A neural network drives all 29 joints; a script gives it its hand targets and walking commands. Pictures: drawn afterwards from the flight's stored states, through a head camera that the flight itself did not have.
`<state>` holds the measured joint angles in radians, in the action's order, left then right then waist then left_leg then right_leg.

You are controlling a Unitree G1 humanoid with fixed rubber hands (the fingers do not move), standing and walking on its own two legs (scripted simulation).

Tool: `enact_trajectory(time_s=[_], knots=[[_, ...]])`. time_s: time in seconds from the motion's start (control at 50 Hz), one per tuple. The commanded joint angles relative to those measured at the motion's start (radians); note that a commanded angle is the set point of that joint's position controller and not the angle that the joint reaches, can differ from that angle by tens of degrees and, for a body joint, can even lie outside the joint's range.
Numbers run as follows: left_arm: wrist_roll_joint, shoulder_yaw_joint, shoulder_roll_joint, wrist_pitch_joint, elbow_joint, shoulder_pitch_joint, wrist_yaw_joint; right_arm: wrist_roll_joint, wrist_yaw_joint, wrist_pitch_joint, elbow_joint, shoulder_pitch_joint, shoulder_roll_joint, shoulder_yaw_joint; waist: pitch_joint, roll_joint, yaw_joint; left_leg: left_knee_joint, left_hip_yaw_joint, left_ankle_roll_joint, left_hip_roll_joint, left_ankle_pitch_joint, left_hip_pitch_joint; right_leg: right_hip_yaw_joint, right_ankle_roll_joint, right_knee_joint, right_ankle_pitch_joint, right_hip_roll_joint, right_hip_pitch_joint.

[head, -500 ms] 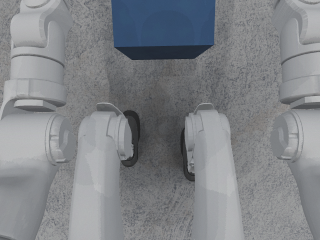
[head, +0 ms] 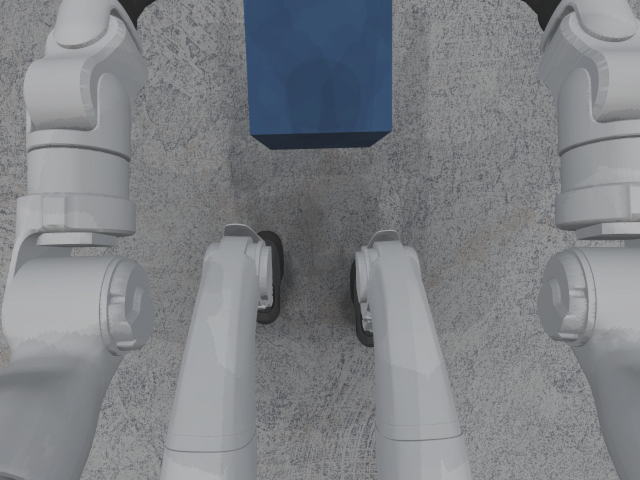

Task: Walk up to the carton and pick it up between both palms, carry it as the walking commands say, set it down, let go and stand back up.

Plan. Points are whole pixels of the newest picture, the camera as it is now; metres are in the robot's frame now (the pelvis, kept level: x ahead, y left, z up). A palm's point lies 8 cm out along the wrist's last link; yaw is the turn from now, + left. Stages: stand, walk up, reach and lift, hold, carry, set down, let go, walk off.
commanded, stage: set down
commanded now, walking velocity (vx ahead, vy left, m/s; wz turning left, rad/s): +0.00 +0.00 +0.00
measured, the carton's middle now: (319, 84) +0.56 +0.00 -0.44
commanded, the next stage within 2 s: let go in 0.24 s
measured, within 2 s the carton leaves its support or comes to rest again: neither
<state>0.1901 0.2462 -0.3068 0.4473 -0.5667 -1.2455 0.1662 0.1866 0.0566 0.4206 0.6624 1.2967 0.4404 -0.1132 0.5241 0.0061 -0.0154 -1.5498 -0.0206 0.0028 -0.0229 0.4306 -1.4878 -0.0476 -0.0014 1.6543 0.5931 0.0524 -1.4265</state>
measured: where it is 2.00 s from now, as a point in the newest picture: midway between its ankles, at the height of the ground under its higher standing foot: (317, 304)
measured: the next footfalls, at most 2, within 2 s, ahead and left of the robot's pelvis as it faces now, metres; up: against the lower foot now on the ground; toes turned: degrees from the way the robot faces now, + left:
none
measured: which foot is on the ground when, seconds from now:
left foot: down 0.00-1.00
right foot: down 0.00-1.00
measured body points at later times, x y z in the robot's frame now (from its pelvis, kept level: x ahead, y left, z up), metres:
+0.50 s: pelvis +0.01 +0.00 +0.08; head +0.32 -0.02 +0.40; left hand +0.48 +0.20 -0.02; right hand +0.48 -0.22 -0.04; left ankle +0.14 +0.12 -0.53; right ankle +0.09 -0.11 -0.53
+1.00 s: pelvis +0.07 +0.01 +0.16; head +0.17 +0.00 +0.60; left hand +0.32 +0.24 +0.09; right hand +0.32 -0.23 +0.09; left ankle +0.14 +0.12 -0.53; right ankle +0.09 -0.11 -0.53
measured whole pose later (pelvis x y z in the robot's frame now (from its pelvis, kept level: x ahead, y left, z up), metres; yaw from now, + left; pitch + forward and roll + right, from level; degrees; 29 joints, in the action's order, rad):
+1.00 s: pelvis +0.07 +0.01 +0.16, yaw -1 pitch -1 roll +0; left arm 0.07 0.18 -0.16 0.20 -0.40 -0.07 0.00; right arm 0.00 -0.03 0.18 0.41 0.09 0.18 -0.11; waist 0.28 0.00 -0.01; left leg -0.87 0.00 0.00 -0.02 0.34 -0.52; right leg -0.06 0.00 0.91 0.45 0.04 -0.45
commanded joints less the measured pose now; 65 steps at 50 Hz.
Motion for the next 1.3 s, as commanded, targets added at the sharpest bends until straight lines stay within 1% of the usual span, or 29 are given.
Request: enact_trajectory(time_s=[0.0, 0.02, 0.04, 0.06, 0.1, 0.12, 0.2, 0.22, 0.26, 0.34, 0.36, 0.44, 0.5, 0.56, 0.6, 0.66, 0.76, 0.82, 0.86, 0.88, 0.9, 0.92, 0.94, 0.98, 1.0, 1.06, 1.08, 1.1, 1.28], knots=[[-0.055, 0.008, -0.174, -0.034, 0.191, -0.153, 0.012, -0.015, -0.012, -0.035, -0.219, 0.173, 0.184, -0.087, -2.169, -0.018, 0.049, 0.293, 0.029, -0.02, -0.073, -0.546, 0.987, 0.072, -0.018, -0.453, -0.537, 0.052, 0.506], [-0.05, 0.002, -0.173, -0.041, 0.214, -0.179, 0.011, -0.011, -0.014, -0.033, -0.155, 0.184, 0.161, -0.073, -2.12, -0.037, 0.044, 0.304, 0.028, -0.024, -0.071, -0.506, 0.967, 0.073, -0.015, -0.47, -0.495, 0.05, 0.473], [-0.046, -0.016, -0.146, -0.045, 0.233, -0.186, 0.002, -0.013, -0.012, -0.048, -0.254, 0.218, 0.189, -0.086, -2.15, -0.013, 0.032, 0.313, 0.04, -0.022, -0.063, -0.565, 1.0, 0.05, -0.004, -0.496, -0.549, 0.041, 0.523], [-0.05, -0.025, -0.135, -0.038, 0.105, -0.161, -0.001, -0.027, -0.026, -0.042, -0.062, 0.166, 0.158, -0.084, -2.013, 0.004, 0.022, 0.355, 0.039, -0.027, -0.061, -0.498, 0.965, 0.074, -0.009, -0.516, -0.484, 0.04, 0.459], [-0.07, 0.007, -0.115, -0.054, 0.025, -0.174, -0.009, -0.06, -0.029, -0.064, -0.068, 0.225, 0.165, -0.098, -1.91, -0.031, 0.014, 0.358, 0.045, -0.027, -0.056, -0.439, 0.909, 0.062, 0.0, -0.54, -0.417, 0.039, 0.456], [-0.101, 0.035, -0.126, -0.072, 0.005, -0.135, -0.008, -0.05, -0.042, -0.07, 0.021, 0.151, 0.116, -0.065, -1.882, -0.061, 0.07, 0.401, 0.046, -0.021, -0.056, -0.449, 0.901, 0.06, -0.014, -0.553, -0.43, 0.031, 0.457], [-0.103, -0.006, -0.128, -0.127, 0.108, -0.22, -0.014, -0.045, -0.042, -0.118, -0.084, 0.222, 0.124, -0.073, -1.998, -0.033, 0.051, 0.422, 0.062, -0.014, -0.054, -0.534, 1.014, 0.053, -0.008, -0.57, -0.52, 0.039, 0.551], [-0.118, -0.009, -0.121, -0.122, 0.049, -0.247, -0.013, -0.08, -0.043, -0.111, 0.0, 0.239, 0.132, -0.075, -1.946, -0.053, 0.023, 0.412, 0.064, -0.024, -0.051, -0.447, 0.986, 0.07, -0.011, -0.565, -0.432, 0.031, 0.498], [-0.141, 0.028, -0.144, -0.125, 0.076, -0.156, -0.013, -0.083, -0.033, -0.106, -0.072, 0.158, 0.124, -0.083, -2.016, -0.063, 0.044, 0.407, 0.042, -0.019, -0.065, -0.514, 1.02, 0.05, -0.011, -0.589, -0.509, 0.039, 0.616], [-0.16, -0.043, -0.103, -0.103, 0.161, 0.167, -0.032, -0.105, -0.011, -0.087, -0.153, -0.17, 0.089, -0.074, -2.142, -0.044, 0.005, 0.434, 0.048, -0.026, -0.069, -0.602, 1.176, 0.061, -0.019, -0.602, -0.627, 0.039, 0.751], [-0.149, -0.058, -0.111, -0.094, 0.158, 0.099, -0.045, -0.111, -0.007, -0.084, -0.193, -0.07, 0.095, -0.086, -2.042, -0.035, 0.0, 0.436, 0.056, -0.017, -0.066, -0.545, 1.14, 0.059, -0.019, -0.613, -0.558, 0.036, 0.682], [-0.152, -0.098, -0.166, -0.079, 0.418, 0.368, -0.068, -0.172, 0.009, -0.071, -0.543, -0.299, 0.116, -0.089, -2.158, -0.057, -0.009, 0.471, 0.063, -0.029, -0.065, -0.598, 1.296, 0.055, -0.022, -0.644, -0.631, 0.048, 0.864], [-0.14, -0.125, -0.102, -0.06, 0.426, 0.544, -0.097, -0.137, -0.003, -0.048, -0.499, -0.533, 0.031, -0.035, -1.907, 0.014, -0.009, 0.564, 0.043, -0.03, -0.06, -0.473, 1.284, 0.036, -0.02, -0.736, -0.513, 0.024, 0.886], [-0.126, -0.111, -0.089, -0.098, 0.458, 0.622, -0.129, -0.146, -0.019, -0.084, -0.578, -0.598, 0.004, -0.026, -1.705, -0.043, -0.015, 0.597, 0.05, -0.022, -0.056, -0.44, 1.238, 0.027, -0.02, -0.788, -0.501, 0.023, 0.871], [-0.135, -0.12, -0.083, -0.129, 0.448, 0.646, -0.145, -0.134, -0.032, -0.117, -0.595, -0.6, -0.017, -0.012, -1.52, -0.029, 0.026, 0.65, 0.054, -0.017, -0.042, -0.354, 1.228, 0.026, -0.011, -0.832, -0.404, 0.011, 0.828], [-0.122, -0.147, -0.036, -0.168, 0.371, 0.796, -0.161, -0.152, -0.053, -0.164, -0.527, -0.748, -0.077, 0.008, -1.391, -0.044, 0.005, 0.677, 0.059, -0.015, -0.038, -0.34, 1.258, 0.034, -0.01, -0.872, -0.411, -0.001, 0.829], [-0.169, -0.159, -0.005, -0.223, 0.271, 0.987, -0.178, -0.197, -0.076, -0.2, -0.272, -0.991, -0.146, 0.026, -0.999, -0.038, 0.033, 0.815, 0.037, -0.018, -0.025, -0.13, 1.202, 0.046, -0.016, -0.963, -0.193, -0.028, 0.798], [-0.185, -0.169, 0.012, -0.252, 0.239, 1.022, -0.189, -0.201, -0.089, -0.227, -0.281, -1.011, -0.164, 0.025, -0.812, -0.029, 0.028, 0.861, 0.032, -0.01, -0.029, -0.079, 1.197, 0.046, -0.011, -1.022, -0.091, -0.035, 0.772], [-0.211, -0.17, 0.005, -0.286, 0.344, 1.176, -0.187, -0.23, -0.092, -0.263, -0.328, -1.203, -0.163, 0.0, -0.921, -0.013, 0.011, 0.872, 0.029, -0.031, -0.033, -0.196, 1.338, 0.03, 0.0, -1.058, -0.241, -0.02, 0.892], [-0.227, -0.132, -0.027, -0.291, 0.307, 1.162, -0.186, -0.23, -0.091, -0.27, -0.356, -1.173, -0.169, 0.021, -0.865, -0.052, 0.047, 0.878, 0.029, -0.021, -0.034, -0.216, 1.294, 0.027, -0.006, -1.07, -0.251, -0.026, 0.908], [-0.215, -0.161, 0.01, -0.294, 0.303, 1.287, -0.191, -0.248, -0.087, -0.277, -0.372, -1.268, -0.16, 0.004, -0.906, -0.061, 0.024, 0.895, 0.022, -0.03, -0.037, -0.299, 1.393, 0.03, -0.006, -1.09, -0.332, -0.023, 0.98], [-0.2, -0.15, -0.012, -0.297, 0.298, 1.153, -0.194, -0.227, -0.089, -0.281, -0.344, -1.151, -0.155, -0.004, -0.802, -0.022, 0.034, 0.899, 0.032, -0.028, -0.033, -0.257, 1.343, 0.041, -0.005, -1.081, -0.278, -0.024, 0.904], [-0.211, -0.174, 0.026, -0.305, 0.338, 1.34, -0.191, -0.249, -0.088, -0.287, -0.394, -1.336, -0.147, -0.002, -0.864, 0.014, 0.009, 0.918, 0.031, -0.036, -0.042, -0.349, 1.476, 0.038, 0.002, -1.109, -0.36, -0.022, 1.011], [-0.208, -0.159, -0.008, -0.325, 0.375, 1.239, -0.197, -0.236, -0.087, -0.303, -0.406, -1.251, -0.133, -0.01, -0.791, -0.01, 0.03, 0.942, 0.032, -0.037, -0.042, -0.374, 1.457, 0.038, -0.003, -1.119, -0.388, -0.017, 0.993], [-0.21, -0.182, 0.021, -0.328, 0.363, 1.42, -0.204, -0.225, -0.089, -0.302, -0.395, -1.419, -0.168, 0.02, -0.843, 0.008, 0.033, 0.962, 0.027, -0.039, -0.049, -0.471, 1.524, 0.044, -0.009, -1.145, -0.487, -0.019, 1.12], [-0.189, -0.172, 0.013, -0.34, 0.345, 1.392, -0.206, -0.206, -0.091, -0.329, -0.442, -1.369, -0.146, 0.046, -0.741, -0.031, 0.044, 0.997, 0.019, -0.036, -0.053, -0.529, 1.515, 0.042, -0.012, -1.187, -0.549, -0.017, 1.138], [-0.198, -0.198, 0.035, -0.342, 0.357, 1.503, -0.212, -0.223, -0.089, -0.319, -0.457, -1.508, -0.141, 0.055, -0.811, -0.01, 0.018, 1.003, 0.019, -0.036, -0.056, -0.59, 1.581, 0.046, -0.007, -1.198, -0.613, -0.021, 1.217], [-0.205, -0.184, 0.003, -0.346, 0.372, 1.47, -0.214, -0.229, -0.087, -0.333, -0.475, -1.452, -0.142, 0.031, -0.755, -0.025, 0.052, 1.017, 0.023, -0.038, -0.053, -0.601, 1.557, 0.047, -0.012, -1.201, -0.613, -0.017, 1.211], [-0.215, -0.196, -0.014, -0.308, 0.367, 1.443, -0.234, -0.21, -0.12, -0.287, -0.435, -1.468, -0.15, 0.046, -0.495, 0.006, 0.04, 1.101, 0.016, -0.027, -0.04, -0.361, 1.566, 0.047, 0.001, -1.273, -0.421, -0.026, 1.185]])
